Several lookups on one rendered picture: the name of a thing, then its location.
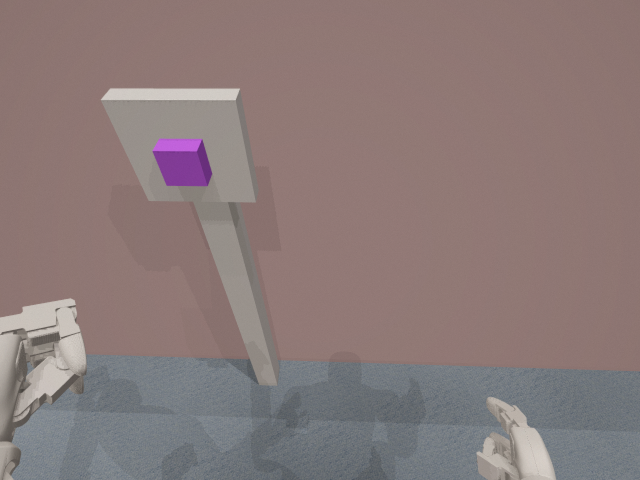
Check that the left robot hand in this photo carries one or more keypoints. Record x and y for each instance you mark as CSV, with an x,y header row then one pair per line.
x,y
47,336

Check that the button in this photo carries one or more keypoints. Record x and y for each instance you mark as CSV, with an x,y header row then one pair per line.
x,y
183,162

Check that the panel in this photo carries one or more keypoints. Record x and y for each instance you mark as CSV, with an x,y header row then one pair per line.
x,y
140,118

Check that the right robot hand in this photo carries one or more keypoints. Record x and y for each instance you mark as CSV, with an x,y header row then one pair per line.
x,y
524,455

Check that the robot left forearm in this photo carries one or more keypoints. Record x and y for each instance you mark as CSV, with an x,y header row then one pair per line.
x,y
9,459

